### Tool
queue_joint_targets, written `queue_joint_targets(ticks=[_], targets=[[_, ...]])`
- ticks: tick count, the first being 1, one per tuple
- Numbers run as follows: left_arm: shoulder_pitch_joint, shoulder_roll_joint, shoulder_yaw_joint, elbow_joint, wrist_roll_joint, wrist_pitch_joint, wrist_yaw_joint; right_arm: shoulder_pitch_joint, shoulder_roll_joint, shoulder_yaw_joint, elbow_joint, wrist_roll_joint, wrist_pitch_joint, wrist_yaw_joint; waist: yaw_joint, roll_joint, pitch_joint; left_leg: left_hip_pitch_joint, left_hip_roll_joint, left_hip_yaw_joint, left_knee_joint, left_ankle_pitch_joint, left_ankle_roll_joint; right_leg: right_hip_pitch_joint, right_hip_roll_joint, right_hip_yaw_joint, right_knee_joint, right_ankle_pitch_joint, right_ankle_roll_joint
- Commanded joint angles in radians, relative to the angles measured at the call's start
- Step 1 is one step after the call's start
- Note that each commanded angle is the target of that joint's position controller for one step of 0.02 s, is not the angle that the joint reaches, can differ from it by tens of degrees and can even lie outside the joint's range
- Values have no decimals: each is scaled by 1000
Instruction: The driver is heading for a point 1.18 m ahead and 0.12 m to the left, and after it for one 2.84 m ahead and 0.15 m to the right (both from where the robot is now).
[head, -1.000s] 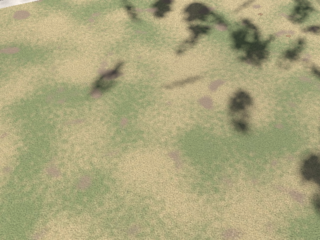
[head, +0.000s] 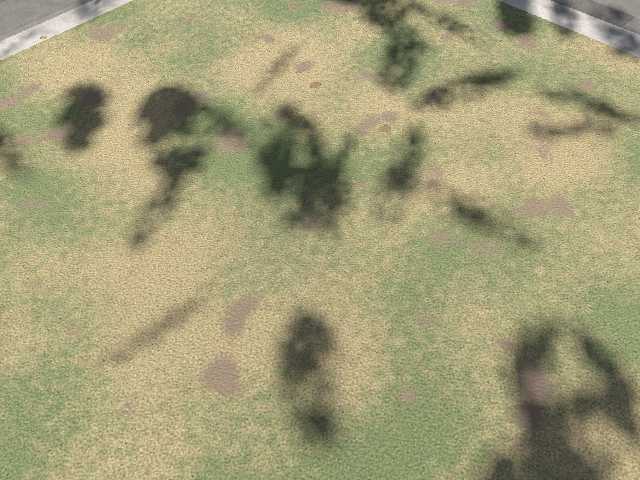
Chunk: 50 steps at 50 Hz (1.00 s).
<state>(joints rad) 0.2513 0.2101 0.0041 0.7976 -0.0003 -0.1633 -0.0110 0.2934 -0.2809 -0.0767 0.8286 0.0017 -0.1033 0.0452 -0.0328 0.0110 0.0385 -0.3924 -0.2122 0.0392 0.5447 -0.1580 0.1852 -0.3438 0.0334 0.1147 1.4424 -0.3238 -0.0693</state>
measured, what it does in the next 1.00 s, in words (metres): walks ahead: right foot, then left foot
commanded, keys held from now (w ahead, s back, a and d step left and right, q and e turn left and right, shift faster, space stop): w+q+shift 0.24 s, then w+shift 0.32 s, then w+e+shift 0.44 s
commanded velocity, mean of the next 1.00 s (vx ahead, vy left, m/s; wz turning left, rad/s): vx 1.00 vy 0.00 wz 0.15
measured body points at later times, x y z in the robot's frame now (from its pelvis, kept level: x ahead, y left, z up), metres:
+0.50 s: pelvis +0.43 -0.03 +0.02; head +0.44 -0.02 +0.47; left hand +0.33 +0.24 -0.10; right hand +0.70 -0.20 -0.06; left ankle +0.40 +0.09 -0.62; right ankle +0.46 -0.16 -0.72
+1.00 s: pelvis +0.82 +0.16 +0.02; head +0.82 +0.15 +0.47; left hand +0.94 +0.46 -0.06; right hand +0.87 -0.14 -0.11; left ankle +0.73 +0.27 -0.72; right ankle +0.94 +0.04 -0.61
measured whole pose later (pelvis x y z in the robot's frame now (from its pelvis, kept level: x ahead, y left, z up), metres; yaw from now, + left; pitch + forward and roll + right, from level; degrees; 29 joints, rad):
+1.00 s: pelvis +0.82 +0.16 +0.02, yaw +8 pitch -1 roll +4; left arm 0.21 0.32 0.07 0.69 -0.04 -0.03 0.00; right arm 0.41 -0.31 -0.09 0.85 -0.01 -0.10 0.01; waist -0.06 -0.05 -0.01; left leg -0.05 0.00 0.19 0.37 -0.31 -0.02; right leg -0.79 -0.14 0.02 1.26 -0.17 -0.04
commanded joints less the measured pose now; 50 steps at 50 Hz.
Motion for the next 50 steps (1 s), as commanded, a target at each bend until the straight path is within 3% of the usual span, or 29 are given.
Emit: queue_joint_targets(ticks=[1, 3, 6, 8, 11, 13, 14, 15, 16, 17, 18, 19, 20, 21, 23, 27, 29, 33, 35, 37, 38, 39, 40, 41, 42, 44, 45, 47, 50], targets=[[2, 103, 20, -132, 16, -29, 1, -21, -53, 0, -89, 0, -24, -4, 100, -153, -18, 200, 293, -657, -384, -244, 184, -365, -93, 70, -66, 41, 7], [-21, 102, 20, -165, 22, -9, 18, -26, -39, 8, -87, 25, -16, -14, 125, -103, 40, 7, 238, -542, -384, -165, 167, -316, -125, 15, -207, 40, 49], [-237, 68, 3, -265, 52, -10, 29, 25, -61, 5, -89, 41, -14, -44, 46, -37, 82, -219, 140, -395, -370, 36, 114, -99, -82, -80, -591, 333, 92], [-308, 45, 5, -303, 27, -7, 30, 97, -79, -2, -72, 50, -7, -44, -15, 20, 32, -229, 126, -405, -334, 10, 63, 66, -16, -97, -768, 476, 114], [-342, 120, 43, -335, -28, -1, 40, 139, -64, -3, -62, 63, 2, -48, -35, 88, -2, 14, 164, -514, -226, -47, 30, 66, 7, -22, -957, 422, 134], [-261, 181, 78, -322, -42, -14, 40, 128, -69, -9, -64, 49, 14, -51, 26, 104, -65, 182, 189, -517, -41, 206, -3, 117, 11, -31, -1011, 329, 96], [-95, 209, 96, -291, -41, -20, 38, 105, -68, -7, -74, 29, 19, -47, 114, 115, -181, 210, 181, -467, 153, 370, -33, 272, -33, -30, -974, 308, 49], [176, 255, 105, -253, -31, -14, 43, 66, -14, 16, -111, -12, 20, -38, 222, 81, -369, 57, 173, -392, 470, 299, -53, 595, -196, 117, -876, 136, -34], [281, 330, 121, -177, -4, -7, 22, 284, 95, 53, -117, 43, 6, -25, 114, -427, -538, -308, 61, -279, 802, -335, -109, 937, -458, 732, -1044, -257, -246], [270, 231, 109, -174, -8, 0, 13, 250, 26, 56, -100, 82, 9, -40, 148, -406, -413, -492, 170, -242, 925, -321, -96, 878, -463, 898, -1136, -570, -224], [228, 156, 96, -166, -11, 13, 19, 94, -35, 46, -124, 62, 12, -42, 180, -252, -226, -556, 206, -211, 940, -246, -84, 743, -400, 727, -1155, -483, -171], [198, 157, 91, -148, 1, 25, 16, -30, -32, 47, -157, 33, 8, -41, 175, -61, -117, -526, 228, -178, 905, -197, -82, 589, -344, 559, -1164, -268, -144], [179, 155, 90, -129, 12, 27, 5, -114, -11, 49, -189, 10, -2, -38, 155, 6, -42, -503, 245, -175, 846, -176, -75, 464, -302, 463, -1180, -129, -141], [154, 124, 78, -110, 20, 25, -1, -115, 11, 50, -203, 17, -1, -31, 104, -27, -24, -449, 272, -187, 802, -167, -71, 372, -276, 389, -1201, -66, -138], [125, 58, 57, -81, -4, 25, -18, -88, 34, 56, -206, 38, 12, -24, 47, -83, -6, -406, 300, -176, 717, -176, -75, 273, -239, 289, -1238, -7, -137], [111, 154, 74, -55, -18, 17, -8, -179, 19, 73, -254, 2, 7, -13, 16, -51, 62, -449, 352, -148, 497, 53, -111, 172, -251, 183, -1308, 145, -156], [147, 173, 74, -44, -27, 14, 0, -285, 2, 77, -285, -4, -4, -6, 55, -34, 84, -327, 336, -93, 319, 197, -122, 98, -215, 97, -1355, 198, -125], [249, 209, 66, -5, -42, 35, 10, -408, -34, 62, -329, 17, -29, 9, 93, -60, 105, -111, 255, -55, 76, 256, -144, 146, -235, 65, -1367, 292, -110], [275, 229, 61, 16, -30, 55, 12, -344, -96, 29, -328, 21, -37, 3, 41, -117, 27, 6, 203, -37, 26, 154, -124, 269, -250, 58, -1205, 652, -75], [245, 251, 56, 17, -1, 67, 13, -18, -170, -16, -270, 26, -27, -22, -160, -175, -173, 467, 223, -42, 82, 65, -86, 95, -194, 16, -761, 842, -19], [264, 151, 26, -26, 39, 57, 16, 213, -275, -42, -229, 9, -10, -45, -206, 19, -388, 805, 487, -341, 106, -100, -58, -139, -115, -6, -359, 396, 11], [428, 12, -7, -33, -42, 38, 10, 227, -295, -38, -208, -20, -11, -21, -91, 344, -599, 964, 671, -877, -151, -584, 72, -362, -26, 73, -69, -155, 16], [299, 116, 22, -37, -85, 37, 23, 210, -188, -21, -190, -5, -9, -22, -119, 251, -417, 836, 628, -888, -277, -670, 23, -482, -72, 62, 38, -99, 12], [167, 142, 34, -72, -86, 41, 30, 158, -137, -8, -167, 8, -11, -25, -121, 179, -231, 696, 609, -703, -268, -526, -4, -564, -108, 15, 57, -21, 14], [101, 135, 34, -83, -60, 50, 33, 95, -109, 0, -154, 0, -12, -23, -84, 54, -139, 529, 576, -548, -271, -320, -17, -518, -155, 0, 16, 40, 12], [124, 87, 41, -85, -49, 84, 17, -3, -30, 11, -125, -30, -20, -19, 17, 103, -70, 311, 519, -342, -308, -158, -19, -399, -213, 15, -46, 85, 12], [127, 64, 42, -89, -57, 108, 11, -44, -5, 12, -113, -19, -21, -18, 44, 117, -37, 259, 507, -250, -335, -113, -32, -387, -225, 14, -68, 66, 11], [81, 47, 40, -117, -49, 139, 7, -89, -13, 5, -97, -5, -26, -21, 69, 89, 39, 182, 510, -118, -381, 7, -44, -421, -244, 5, -104, 82, 19], [23, 64, 41, -156, -29, 144, -5, -117, -64, -7, -88, -19, -30, -39, 95, 47, 82, 155, 469, 54, -413, 106, -53, -439, -236, -17, -235, 274, 30]])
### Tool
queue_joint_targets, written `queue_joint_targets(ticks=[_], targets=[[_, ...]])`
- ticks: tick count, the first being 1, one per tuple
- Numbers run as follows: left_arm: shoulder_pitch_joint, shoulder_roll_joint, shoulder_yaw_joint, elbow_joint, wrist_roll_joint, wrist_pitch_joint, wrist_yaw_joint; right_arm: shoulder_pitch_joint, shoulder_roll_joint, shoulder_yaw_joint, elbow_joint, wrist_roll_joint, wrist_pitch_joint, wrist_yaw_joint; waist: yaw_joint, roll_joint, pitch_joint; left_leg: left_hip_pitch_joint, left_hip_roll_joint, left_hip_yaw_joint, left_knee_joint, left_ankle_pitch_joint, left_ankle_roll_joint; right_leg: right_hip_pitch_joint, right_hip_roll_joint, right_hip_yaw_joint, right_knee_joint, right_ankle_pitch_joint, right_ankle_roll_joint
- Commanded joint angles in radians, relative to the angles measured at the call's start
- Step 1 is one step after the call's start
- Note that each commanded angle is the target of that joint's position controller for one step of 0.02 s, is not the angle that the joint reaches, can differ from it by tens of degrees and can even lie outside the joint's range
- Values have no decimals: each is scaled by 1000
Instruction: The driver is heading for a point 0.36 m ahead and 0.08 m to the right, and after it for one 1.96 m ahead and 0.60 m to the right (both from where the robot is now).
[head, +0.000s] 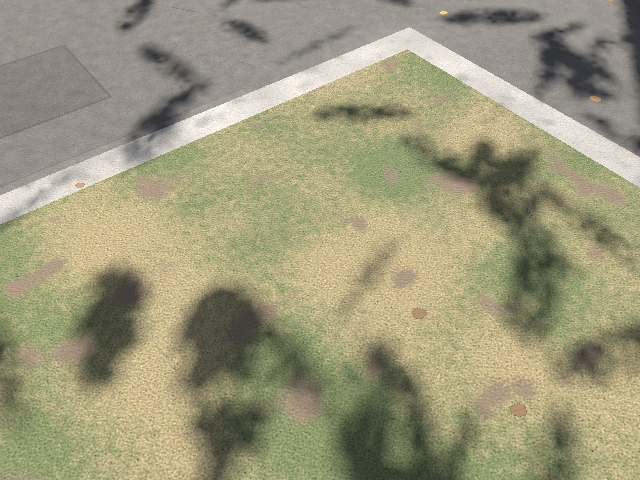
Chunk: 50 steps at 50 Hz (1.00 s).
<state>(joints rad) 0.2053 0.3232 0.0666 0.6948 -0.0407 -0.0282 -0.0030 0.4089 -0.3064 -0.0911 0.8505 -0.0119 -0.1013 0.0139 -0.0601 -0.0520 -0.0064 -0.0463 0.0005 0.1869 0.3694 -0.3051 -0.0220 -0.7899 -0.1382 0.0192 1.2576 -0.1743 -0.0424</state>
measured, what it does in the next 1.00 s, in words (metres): walks ahead, turning right: right foot, then left foot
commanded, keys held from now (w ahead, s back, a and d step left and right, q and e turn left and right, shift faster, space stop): w+e+shift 0.42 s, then w+shift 0.18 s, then w+q+shift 0.40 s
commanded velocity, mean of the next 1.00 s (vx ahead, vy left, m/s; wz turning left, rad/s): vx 1.00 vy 0.00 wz -0.38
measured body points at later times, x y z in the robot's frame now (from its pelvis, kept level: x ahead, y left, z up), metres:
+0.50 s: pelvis +0.42 -0.08 +0.01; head +0.43 -0.11 +0.45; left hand +0.54 +0.15 -0.10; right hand +0.57 -0.40 -0.04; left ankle +0.70 +0.04 -0.65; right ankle +0.35 -0.10 -0.73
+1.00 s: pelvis +0.86 -0.22 +0.01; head +0.88 -0.22 +0.46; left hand +1.20 -0.16 -0.02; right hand +0.68 -0.41 -0.12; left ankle +0.81 -0.10 -0.73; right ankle +0.98 -0.46 -0.68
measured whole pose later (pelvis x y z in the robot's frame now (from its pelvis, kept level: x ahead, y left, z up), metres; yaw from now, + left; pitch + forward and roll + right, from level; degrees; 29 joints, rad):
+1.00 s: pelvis +0.86 -0.22 +0.01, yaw -21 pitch +0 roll +0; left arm -0.05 0.24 0.00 0.59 0.01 -0.15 -0.03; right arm 0.60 -0.21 -0.04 0.84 0.04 -0.08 0.01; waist -0.15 -0.02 0.03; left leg 0.00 -0.12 -0.21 0.31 -0.30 0.09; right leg -0.65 -0.03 0.14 0.64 0.00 0.01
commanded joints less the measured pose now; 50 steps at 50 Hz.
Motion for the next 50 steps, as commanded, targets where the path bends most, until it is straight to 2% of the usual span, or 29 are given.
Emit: queue_joint_targets(ticks=[1, 4, 6, 8, 9, 10, 11, 12, 13, 14, 15, 16, 18, 22, 25, 29, 31, 32, 33, 34, 35, 36, 37, 38, 39, 40, 43, 47, 50], targets=[[42, -40, -22, -63, 14, 8, -22, -231, -58, 4, -107, -5, -33, -14, 120, 90, 136, -180, 242, -45, -251, 258, 145, 18, -57, 51, -120, 191, -3], [-86, -12, -21, -98, 15, -5, -54, -178, -132, -10, -93, 5, -28, -23, 71, 15, 165, -78, 231, 52, -266, 322, 112, 73, -20, -50, -350, 316, -44], [-107, 20, -9, -116, 8, -13, -70, -165, -191, -20, -93, 5, -12, -23, 80, 43, 141, 29, 238, 89, -194, 691, 94, 159, 45, -140, -439, 289, -76], [-1, 88, 21, -110, -11, -3, -69, -164, -253, -35, -102, 16, 17, -26, 158, 134, 50, 138, 259, 97, 29, 1224, 89, 303, 140, -217, -423, 129, -109], [156, 144, 49, -82, -16, 7, -65, -187, -272, -41, -114, 22, 30, -24, 244, 172, -32, 96, 269, 88, 247, 1366, 96, 502, 180, -226, -408, 42, -137], [401, 225, 94, -13, -11, 17, -52, -226, -256, -36, -131, 30, 29, -22, 360, 139, -140, -76, 240, 60, 570, 1284, 83, 857, 205, -165, -485, 58, -181], [427, 257, 98, 33, -16, 28, -35, -225, -91, 12, -134, 16, 9, -16, 309, -112, -37, -361, 57, 23, 1032, 221, 34, 957, 132, 47, -556, 22, -220], [305, 285, 76, -31, 15, -1, -41, -77, 43, 56, -226, 25, -42, -4, 84, -406, -191, -741, -103, -196, 1323, -298, 25, 1168, -39, 677, -802, -271, -427], [291, 191, 59, -71, 20, -23, -50, -192, -82, 47, -260, 38, -83, 2, 158, -207, -246, -793, -46, -346, 1261, -178, 84, 1147, -107, 879, -1008, -506, -384], [292, 159, 53, -64, 33, -46, -54, -296, -116, 35, -282, 63, -95, 0, 153, -66, -112, -814, -22, -329, 1176, -103, 108, 1012, -106, 857, -1064, -515, -334], [239, 136, 44, -64, 35, -61, -61, -315, -92, 39, -271, 44, -91, -11, 95, 132, -42, -743, 25, -333, 1074, -38, 110, 844, -75, 773, -1052, -446, -290], [169, 135, 43, -79, 39, -71, -58, -278, -73, 40, -264, 27, -80, -15, 37, 127, -22, -668, 53, -350, 1000, 0, 92, 709, -44, 698, -1018, -357, -295], [102, 104, 32, -99, 31, -72, -39, -238, -88, 26, -246, 12, -43, -15, 0, 96, 22, -581, 86, -354, 884, 28, 44, 560, 40, 543, -1037, -243, -288], [158, 62, 15, -65, 13, -64, 11, -433, -28, 41, -304, -13, -23, -21, 72, 70, 103, -547, 62, -264, 525, 239, -33, 435, 127, 336, -1043, 24, -258], [203, 51, 13, -26, 15, -52, 19, -533, 21, 55, -334, -2, -32, -3, 152, -5, 87, -416, 21, -200, 272, 490, -44, 404, 145, 261, -1035, 22, -198], [252, 52, 18, 31, 4, -55, 21, -579, -48, 25, -360, 33, -48, 12, 181, -51, 100, -450, 30, -240, 118, 498, -9, 630, 53, 329, -988, 47, -183], [237, 86, 31, 46, 20, -42, 26, -502, -92, 4, -348, 40, -53, 14, 129, -81, 73, -451, 15, -206, 111, 389, 27, 793, 3, 321, -920, 373, -167], [216, 109, 37, 41, 42, -36, 21, -397, -127, -15, -324, 47, -51, 7, 75, -102, 2, -375, -17, -161, 135, 313, 58, 866, 0, 294, -814, 665, -152], [163, 126, 37, 33, 63, -30, 12, -231, -162, -32, -290, 58, -41, -3, -28, -119, -95, -206, -32, -126, 158, 271, 95, 858, 20, 240, -617, 907, -129], [89, 92, 19, 2, 81, -32, 8, 46, -169, -28, -233, 50, -25, -9, -160, -87, -249, 162, 56, -232, 271, 173, 138, 631, 46, 218, -277, 811, -111], [313, -71, -20, 4, 41, -50, -2, 137, -248, -38, -179, 12, -26, 6, -24, 424, -399, 511, 277, -809, 119, -208, 353, 237, 243, 159, 182, -16, -20], [301, -19, -33, 13, 7, -70, -7, 154, -151, -20, -159, 26, -32, 23, -40, 509, -354, 528, 309, -1170, -126, -482, 362, 52, 235, 155, 230, -275, -29], [132, 46, -23, -24, -6, -89, -13, 62, -79, -6, -171, 21, -25, 16, -58, 320, -159, 407, 291, -1053, -134, -453, 324, -31, 166, 157, 222, -215, -56], [-15, 53, -31, -59, 16, -107, -15, 34, -77, -2, -178, 13, -18, 19, -60, 105, -78, 246, 242, -920, -127, -266, 294, 14, 143, 134, 142, -164, -67], [-92, 33, -31, -87, 41, -123, -15, 19, -77, 1, -172, 9, -19, 31, -29, 19, -9, 120, 191, -837, -136, -126, 292, 44, 132, 124, 47, -157, -64], [-83, 21, -29, -93, 49, -128, -17, 1, -59, 9, -168, 4, -22, 31, 20, 39, -8, 62, 149, -767, -149, -52, 291, 93, 105, 134, -42, -131, -56], [-78, 5, -33, -97, 60, -124, -11, 6, -36, 20, -146, 40, -16, 23, 66, 90, 37, -44, 109, -689, -179, 71, 313, 132, 92, 104, -237, -134, 1], [-280, -28, -51, -165, 58, -137, -21, 27, -74, 10, -136, 48, -3, -13, 13, 98, 118, -267, 70, -609, -222, 113, 283, 258, 131, 55, -564, 137, 60], [-348, -15, -36, -190, 45, -141, -23, 77, -75, 8, -111, 60, 6, -19, -17, 125, 105, -354, 58, -605, -211, 105, 236, 475, 178, 58, -698, 327, 79]])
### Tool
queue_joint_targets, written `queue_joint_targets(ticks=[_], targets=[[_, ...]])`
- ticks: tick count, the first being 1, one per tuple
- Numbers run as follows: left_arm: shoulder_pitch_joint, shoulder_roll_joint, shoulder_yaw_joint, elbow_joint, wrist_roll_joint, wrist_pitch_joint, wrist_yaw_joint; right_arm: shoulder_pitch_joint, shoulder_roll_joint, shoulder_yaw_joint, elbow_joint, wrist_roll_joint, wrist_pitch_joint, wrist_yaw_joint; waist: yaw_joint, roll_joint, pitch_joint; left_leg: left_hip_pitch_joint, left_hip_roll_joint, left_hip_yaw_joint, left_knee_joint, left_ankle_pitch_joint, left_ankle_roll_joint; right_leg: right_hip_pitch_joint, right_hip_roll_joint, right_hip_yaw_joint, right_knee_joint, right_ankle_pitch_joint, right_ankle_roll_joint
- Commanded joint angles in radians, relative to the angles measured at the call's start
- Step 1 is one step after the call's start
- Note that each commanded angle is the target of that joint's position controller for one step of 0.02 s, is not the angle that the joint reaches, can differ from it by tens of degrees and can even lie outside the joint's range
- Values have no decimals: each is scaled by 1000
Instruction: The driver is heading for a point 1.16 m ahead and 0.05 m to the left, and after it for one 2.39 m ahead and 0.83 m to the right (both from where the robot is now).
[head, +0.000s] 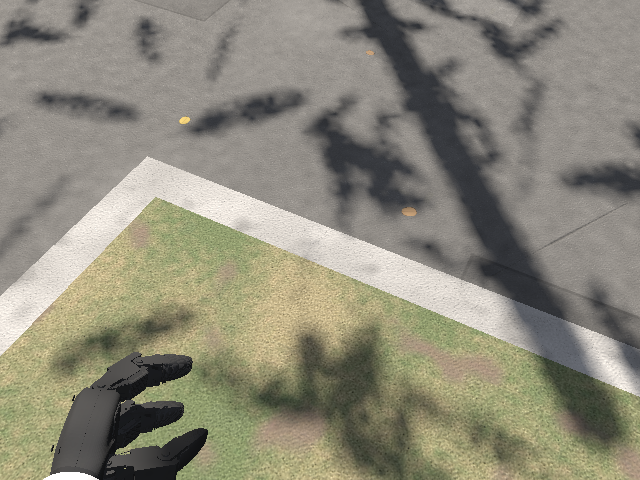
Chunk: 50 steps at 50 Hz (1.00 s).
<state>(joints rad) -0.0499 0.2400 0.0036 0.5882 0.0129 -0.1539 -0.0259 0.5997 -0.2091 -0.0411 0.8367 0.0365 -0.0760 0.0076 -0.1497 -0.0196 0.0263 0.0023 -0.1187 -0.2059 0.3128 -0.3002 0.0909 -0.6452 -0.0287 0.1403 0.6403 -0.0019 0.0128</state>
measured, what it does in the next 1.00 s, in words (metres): walks ahead: right foot, then left foot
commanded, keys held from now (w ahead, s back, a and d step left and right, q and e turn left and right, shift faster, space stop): w+q+shift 0.14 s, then w+shift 0.20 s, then w+e+shift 0.66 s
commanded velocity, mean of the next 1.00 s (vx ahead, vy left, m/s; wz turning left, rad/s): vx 1.00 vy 0.00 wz -0.13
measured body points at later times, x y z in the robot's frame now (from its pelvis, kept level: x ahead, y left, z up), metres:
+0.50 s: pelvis +0.44 +0.05 -0.03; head +0.46 +0.07 +0.42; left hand +0.26 +0.29 -0.15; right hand +0.78 -0.06 -0.05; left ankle +0.60 +0.24 -0.72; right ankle +0.28 -0.16 -0.74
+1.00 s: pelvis +0.88 +0.10 -0.05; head +0.88 +0.08 +0.40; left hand +1.10 +0.36 -0.11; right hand +0.88 -0.18 -0.19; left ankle +0.62 +0.26 -0.70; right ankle +1.02 +0.05 -0.75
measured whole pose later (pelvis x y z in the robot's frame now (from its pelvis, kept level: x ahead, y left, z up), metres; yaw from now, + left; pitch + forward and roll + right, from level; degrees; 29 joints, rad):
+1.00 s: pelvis +0.88 +0.10 -0.05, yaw -9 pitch -2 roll +4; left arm 0.14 0.32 0.06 0.64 -0.05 -0.01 -0.06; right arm 0.35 -0.30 -0.07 0.85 0.01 -0.05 0.00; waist 0.00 -0.01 0.04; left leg 0.23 0.07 0.29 0.66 -0.45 -0.06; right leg -0.57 -0.01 -0.11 0.77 -0.18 -0.15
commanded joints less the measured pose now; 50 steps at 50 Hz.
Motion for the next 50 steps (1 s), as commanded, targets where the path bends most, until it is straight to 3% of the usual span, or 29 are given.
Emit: queue_joint_targets(ticks=[1, 4, 5, 6, 7, 8, 9, 11, 12, 14, 17, 20, 23, 25, 26, 27, 28, 29, 30, 31, 32, 33, 35, 40, 43, 46, 48, 49, 50], targets=[[-105, 85, 36, -90, -19, -14, 4, -98, -164, -40, -86, 18, -17, -14, 70, 102, 67, -360, 181, -226, -130, 103, 110, 351, 69, -48, -117, 151, 25], [-44, 153, 78, -92, -38, -19, 19, -89, -163, -45, -68, 19, 0, -17, 128, 132, 7, -205, 181, -239, 60, 416, 63, 440, 82, -56, -181, 1, -5], [88, 185, 98, -77, -41, -19, 27, -120, -179, -48, -80, 6, 5, -12, 211, 140, -90, -210, 153, -201, 240, 563, 30, 590, 47, -50, -165, -34, -36], [352, 224, 114, -38, -42, -9, 44, -184, -165, -41, -124, -25, 9, -9, 337, 116, -279, -362, 129, -158, 542, 501, 6, 911, -84, 46, -84, -158, -89], [504, 306, 126, 3, -19, 5, 36, -32, -15, 8, -147, 5, -4, -5, 284, -268, -516, -705, 18, -41, 941, -74, -45, 1309, -388, 578, -174, -517, -271], [506, 245, 117, 26, -29, 10, 21, -26, -60, 17, -147, 41, -3, -18, 280, -383, -493, -850, 103, 4, 1105, -194, -37, 1267, -424, 823, -307, -808, -283], [459, 162, 102, 32, -29, 20, 28, -149, -125, 0, -146, 34, -2, -25, 304, -267, -279, -924, 144, 44, 1129, -116, -29, 1114, -354, 667, -342, -750, -239], [411, 120, 87, 82, 1, 36, 22, -337, -118, -1, -185, -17, -9, -16, 273, -13, -53, -869, 193, 90, 1054, -41, -21, 801, -263, 389, -371, -388, -215], [382, 96, 77, 99, 16, 34, 19, -340, -90, 0, -195, -13, -5, -6, 221, -40, -19, -816, 220, 72, 1015, -34, -18, 693, -242, 322, -394, -318, -220], [343, 45, 63, 127, -3, 30, 6, -342, -46, 11, -205, 11, 12, 7, 163, -62, 20, -780, 244, 65, 938, -72, -16, 580, -221, 220, -442, -276, -221], [311, 120, 80, 146, -30, 19, 9, -418, -52, 27, -242, -17, 12, 23, 120, -23, 88, -814, 273, 52, 762, 70, -34, 493, -242, 114, -514, -167, -233], [347, 185, 93, 163, -47, 14, 14, -549, -92, 35, -278, -39, -14, 46, 142, 38, 122, -586, 244, 152, 476, 326, -43, 343, -166, -5, -598, -131, -206], [436, 248, 99, 186, -51, 23, 16, -608, -153, 17, -296, -22, -31, 56, 146, 19, 116, -428, 184, 175, 338, 353, -57, 416, -200, -11, -589, -12, -190], [478, 274, 93, 205, -31, 43, 16, -490, -230, -23, -279, -17, -30, 41, 61, -27, -12, -247, 118, 214, 311, 232, -33, 526, -189, -39, -350, 373, -149], [485, 279, 86, 213, -20, 52, 17, -326, -264, -47, -248, -14, -20, 26, -45, -56, -113, -7, 98, 246, 336, 169, -27, 441, -152, -70, -106, 480, -116], [494, 213, 60, 195, 2, 48, 18, -122, -327, -70, -216, -25, -5, 2, -134, -20, -254, 328, 267, 81, 405, 55, -6, 196, -107, -69, 249, 282, -68], [677, 13, 11, 169, -42, 28, 20, -81, -427, -82, -195, -65, -12, 6, 8, 357, -478, 511, 536, -484, 171, -418, 120, -19, 38, -25, 655, -469, -45], [611, 95, 25, 170, -82, 23, 24, -64, -340, -63, -188, -51, -13, 13, -22, 317, -465, 440, 528, -682, -28, -589, 106, -94, 14, 36, 799, -451, -60], [479, 135, 42, 135, -103, 29, 32, -127, -285, -49, -168, -38, -17, 13, -16, 244, -259, 326, 522, -542, -42, -481, 80, -215, -21, -4, 855, -386, -54], [414, 130, 39, 120, -85, 35, 39, -185, -248, -41, -156, -40, -21, 15, 12, 152, -157, 190, 505, -383, -24, -283, 73, -224, -72, -26, 827, -321, -53], [383, 126, 45, 120, -56, 48, 39, -243, -205, -33, -144, -56, -26, 18, 57, 110, -92, 45, 463, -242, -28, -134, 63, -168, -109, -33, 770, -271, -57], [419, 104, 49, 126, -57, 68, 30, -289, -162, -26, -134, -72, -33, 18, 114, 158, -81, -51, 445, -149, -43, -54, 64, -95, -142, -16, 741, -241, -57], [411, 60, 48, 123, -70, 114, 19, -363, -106, -21, -112, -51, -40, 17, 163, 157, -16, -148, 428, 20, -105, 50, 51, -60, -171, -18, 687, -270, -59], [292, 50, 42, 59, -44, 138, 0, -419, -165, -41, -95, -55, -49, -11, 205, 71, 103, -199, 377, 330, -200, 244, 30, -112, -165, -73, 478, -18, -57], [185, 79, 45, 32, -41, 129, -31, -391, -231, -56, -89, -45, -46, -20, 174, -6, 130, -133, 346, 454, -232, 316, -4, -21, -124, -178, 252, 135, -97], [210, 150, 75, 21, -55, 127, -44, -371, -327, -78, -91, -36, -17, -19, 217, 55, 57, 46, 360, 493, -73, 978, -23, 135, -6, -307, 178, 65, -141], [439, 241, 119, 61, -70, 148, -37, -403, -373, -92, -108, -22, 14, -19, 354, 139, -64, 52, 384, 485, 283, 1354, -22, 401, 69, -341, 210, -119, -185], [679, 313, 160, 132, -65, 159, -25, -444, -356, -86, -121, -19, 14, -19, 465, 106, -168, -114, 357, 454, 606, 1272, -35, 743, 88, -283, 143, -111, -228], [704, 329, 161, 179, -71, 168, -10, -456, -199, -41, -119, -27, -5, -11, 425, -142, -39, -386, 167, 418, 1076, 225, -88, 805, 40, -102, 62, -144, -265]])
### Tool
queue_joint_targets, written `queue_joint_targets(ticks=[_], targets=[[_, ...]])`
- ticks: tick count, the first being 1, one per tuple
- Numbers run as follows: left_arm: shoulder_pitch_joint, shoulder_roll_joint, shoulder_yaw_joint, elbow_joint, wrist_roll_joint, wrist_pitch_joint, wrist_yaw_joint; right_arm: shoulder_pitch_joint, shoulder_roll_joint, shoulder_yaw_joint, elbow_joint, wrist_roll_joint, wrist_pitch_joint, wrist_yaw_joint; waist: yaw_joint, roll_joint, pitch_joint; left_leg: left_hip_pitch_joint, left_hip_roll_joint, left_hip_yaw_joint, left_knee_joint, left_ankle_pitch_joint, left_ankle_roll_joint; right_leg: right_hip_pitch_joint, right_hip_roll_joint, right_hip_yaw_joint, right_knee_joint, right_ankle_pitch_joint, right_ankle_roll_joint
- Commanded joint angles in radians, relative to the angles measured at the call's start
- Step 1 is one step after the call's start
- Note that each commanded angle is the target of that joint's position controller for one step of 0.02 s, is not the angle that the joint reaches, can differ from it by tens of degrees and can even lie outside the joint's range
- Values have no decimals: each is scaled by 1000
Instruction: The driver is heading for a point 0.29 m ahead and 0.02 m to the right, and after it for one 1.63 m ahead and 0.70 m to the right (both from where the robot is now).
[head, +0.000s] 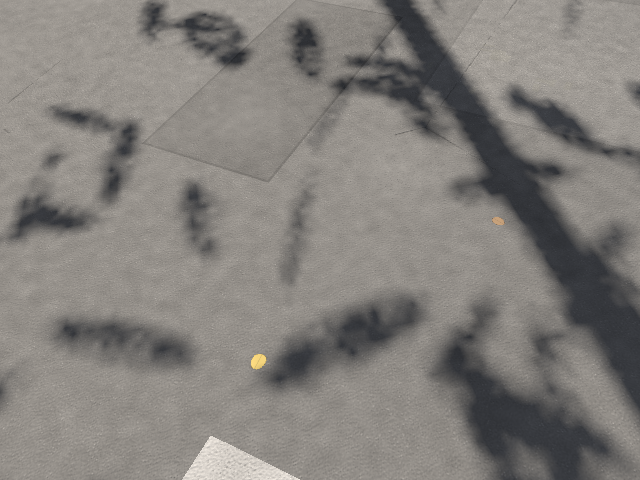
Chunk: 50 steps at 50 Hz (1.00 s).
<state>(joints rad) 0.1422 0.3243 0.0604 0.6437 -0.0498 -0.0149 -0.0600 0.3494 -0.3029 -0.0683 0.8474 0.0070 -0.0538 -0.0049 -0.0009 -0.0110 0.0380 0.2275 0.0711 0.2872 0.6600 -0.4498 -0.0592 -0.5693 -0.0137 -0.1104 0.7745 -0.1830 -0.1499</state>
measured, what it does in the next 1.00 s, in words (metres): walks ahead, turning right: left foot, then right foot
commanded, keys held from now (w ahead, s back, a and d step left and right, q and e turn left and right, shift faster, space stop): w+e+shift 0.06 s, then e+shift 0.08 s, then shift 0.02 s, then e+shift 0.36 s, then shift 0.30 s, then q+shift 0.18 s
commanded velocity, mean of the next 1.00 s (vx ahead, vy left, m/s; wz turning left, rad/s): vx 0.29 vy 0.00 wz -0.63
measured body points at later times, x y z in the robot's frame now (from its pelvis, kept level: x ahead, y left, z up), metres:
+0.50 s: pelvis +0.35 +0.01 +0.02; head +0.39 -0.03 +0.47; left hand +0.59 +0.22 -0.07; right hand +0.44 -0.32 -0.05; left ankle +0.53 +0.02 -0.69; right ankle +0.18 -0.03 -0.60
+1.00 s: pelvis +0.39 -0.02 +0.05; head +0.39 -0.05 +0.50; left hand +0.67 +0.08 -0.04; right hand +0.30 -0.30 -0.08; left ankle +0.49 +0.06 -0.65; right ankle +0.32 -0.10 -0.69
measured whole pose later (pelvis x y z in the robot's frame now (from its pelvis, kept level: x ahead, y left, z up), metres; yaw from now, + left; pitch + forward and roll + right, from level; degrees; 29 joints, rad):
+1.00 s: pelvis +0.39 -0.02 +0.05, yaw -38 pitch +1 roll +1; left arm 0.17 0.24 0.02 0.69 0.04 0.03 0.02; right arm 0.22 -0.31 -0.06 0.78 0.02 0.02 0.01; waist -0.03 0.04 0.02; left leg -0.47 -0.01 0.02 0.84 -0.40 -0.04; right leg -0.25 -0.02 -0.03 0.51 -0.28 -0.03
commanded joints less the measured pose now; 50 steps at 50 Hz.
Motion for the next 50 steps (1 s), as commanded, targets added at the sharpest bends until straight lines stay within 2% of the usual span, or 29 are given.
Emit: queue_joint_targets(ticks=[1, 2, 3, 4, 5, 7, 8, 10, 13, 16, 19, 20, 21, 22, 23, 24, 25, 27, 29, 30, 34, 39, 42, 43, 44, 45, 46, 48, 50], targets=[[371, 267, 76, 61, 19, 1, 16, -44, 45, 32, -211, 2, -78, 16, 25, -456, -151, -990, -171, -276, 1019, -173, 54, 897, -107, 695, -262, -174, -278], [331, 184, 58, 4, 31, -26, 4, -134, -63, 30, -260, 20, -121, 22, 77, -284, -234, -1065, -136, -432, 978, -70, 109, 890, -218, 990, -513, -471, -280], [341, 150, 53, 8, 41, -53, -2, -251, -125, 12, -275, 44, -135, 21, 86, -107, -123, -1073, -103, -424, 876, 23, 140, 766, -223, 1000, -593, -524, -225], [281, 151, 51, 4, 47, -72, -8, -271, -113, 11, -269, 31, -134, 8, 25, 64, -49, -1009, -67, -431, 770, 90, 139, 609, -208, 946, -590, -387, -190], [205, 164, 54, -14, 51, -84, -6, -250, -103, 11, -260, 6, -124, 0, -29, 79, -20, -930, -43, -444, 701, 114, 113, 479, -177, 858, -537, -141, -185], [124, 149, 50, -41, 44, -83, 18, -210, -127, -4, -241, -16, -88, -1, -77, 65, -12, -810, -9, -447, 575, 113, 53, 346, -97, 645, -510, 241, -166], [116, 130, 44, -37, 35, -78, 35, -222, -118, -4, -238, -23, -73, -1, -78, 75, -7, -779, 8, -415, 484, 124, 29, 298, -79, 547, -501, 377, -145], [155, 113, 41, -19, 26, -61, 70, -348, -62, 8, -285, -43, -59, -4, -28, 58, 9, -736, -52, -332, 295, 254, -5, 213, 14, 410, -454, 643, -101], [220, 111, 51, 16, 21, -4, 103, -433, 4, 21, -318, -27, -50, 6, 36, -25, -76, -623, -168, -293, -15, 511, -11, 215, 99, 373, -380, 557, 11], [241, 98, 58, 32, 22, 25, 119, -486, -37, -2, -346, -2, -53, 17, 58, -86, -86, -576, -203, -342, -174, 603, -9, 273, 84, 492, -321, 321, 52], [143, 77, 61, -12, 24, 25, 127, -355, -102, -35, -312, -4, -66, 6, -14, -121, -129, -476, -151, -401, -275, 645, 11, 371, 81, 555, -118, 287, 83], [130, 45, 50, -29, 26, 24, 118, -223, -106, -37, -280, -19, -69, 1, -67, -84, -235, -296, -75, -418, -306, 744, 43, 379, 117, 494, 87, 220, 119], [200, -65, 14, -47, 61, 29, 107, -166, -114, -27, -273, -21, -62, -5, -28, 113, -348, -29, 148, -607, -161, 1116, 81, 196, 188, 393, 346, -478, 142], [434, -33, 17, -39, 48, 33, 94, -140, -126, -20, -301, -58, -45, -1, 69, 331, -448, 129, 368, -955, -152, 1348, 248, 12, 240, 395, 602, -693, 188], [500, 97, 36, -29, 16, 45, 81, -207, -163, -36, -297, -37, -31, 2, 95, 320, -508, 117, 481, -1118, -193, 876, 382, -62, 108, 374, 790, -519, 226], [328, 157, 53, -32, 12, 57, 81, -272, -86, -22, -333, -36, -19, -11, 40, 170, -414, -11, 363, -984, -281, 487, 363, -93, 51, 307, 793, -376, 245], [205, 188, 65, -50, 19, 76, 88, -313, -38, -1, -344, -34, 0, -24, 20, 56, -295, -188, 261, -803, -331, 309, 288, -73, 26, 254, 727, -270, 248], [147, 158, 61, -77, 28, 97, 98, -346, -61, -1, -315, -31, 19, -28, 40, 41, -144, -450, 133, -596, -384, 337, 221, 35, -2, 210, 587, -227, 232], [136, 56, 32, -86, 29, 83, 101, -297, -75, -10, -266, -40, 17, -19, 30, 92, -112, -488, 82, -490, -405, 419, 236, 76, 8, 172, 445, -266, 216], [129, 35, 23, -85, 32, 74, 104, -274, -77, -12, -250, -42, 15, -14, 23, 99, -129, -451, 101, -489, -406, 473, 265, 72, 7, 171, 397, -292, 212], [79, 64, 17, -83, 51, 71, 103, -268, -116, -22, -227, -22, 22, -3, 10, 93, -167, -413, 199, -524, -434, 382, 331, 93, -28, 194, 247, -243, 191], [59, 75, 9, -59, 50, 67, 77, -258, -150, -24, -193, -3, 43, 4, -2, 143, -130, -499, 176, -450, -461, 212, 300, 252, -7, 133, 2, -195, 157], [117, 46, 3, -11, 59, 64, 63, -210, -117, -5, -148, 13, 57, 8, 22, 135, -126, -572, 138, -420, -413, 106, 231, 444, 20, 102, -311, -78, 94], [120, 42, -4, -10, 71, 64, 63, -173, -61, 19, -129, 6, 51, 19, 21, 105, -130, -651, 96, -393, -385, 65, 155, 555, -34, 175, -395, -46, 60], [104, 122, 8, -16, 98, 65, 69, -148, -7, 35, -145, -14, 37, 37, -22, -80, -145, -717, -8, -276, -242, 59, 71, 565, -215, 367, -415, -77, -10], [40, 116, 11, -17, 106, 58, 67, -208, -44, 24, -155, -9, 33, 34, 0, -156, -98, -645, -45, -264, -150, 56, 44, 336, -280, 406, -491, -166, -68], [-17, 135, 20, -31, 107, 45, 72, -234, -113, 1, -159, 0, 38, 30, 0, -156, -38, -635, -58, -274, -28, 83, 35, 282, -260, 371, -508, -189, -63], [-38, 138, 28, -34, 95, 20, 88, -186, -161, -29, -138, 13, 63, 13, 3, -184, -23, -753, -69, -285, 252, 7, 16, 319, -281, 328, -491, 54, -68], [-36, 82, 13, -30, 77, 7, 101, -136, -142, -39, -133, 17, 85, 2, -9, -142, -39, -833, -54, -322, 471, -34, -13, 384, -302, 273, -450, 317, -84]])
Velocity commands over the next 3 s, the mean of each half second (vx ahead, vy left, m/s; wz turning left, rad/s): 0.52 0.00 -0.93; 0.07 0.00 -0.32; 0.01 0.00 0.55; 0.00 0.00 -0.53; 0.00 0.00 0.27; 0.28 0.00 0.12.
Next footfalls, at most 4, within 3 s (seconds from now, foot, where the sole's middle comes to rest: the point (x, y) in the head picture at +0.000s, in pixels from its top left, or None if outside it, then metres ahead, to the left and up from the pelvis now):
0.42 left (359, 451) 0.57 0.00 -0.73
0.86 right None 0.35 -0.13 -0.73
1.26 left None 0.49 0.08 -0.73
1.82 right None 0.41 -0.13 -0.73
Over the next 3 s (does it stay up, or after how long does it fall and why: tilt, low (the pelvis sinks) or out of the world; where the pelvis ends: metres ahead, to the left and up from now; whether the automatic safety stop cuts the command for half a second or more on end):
stays up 0.62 -0.14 0.04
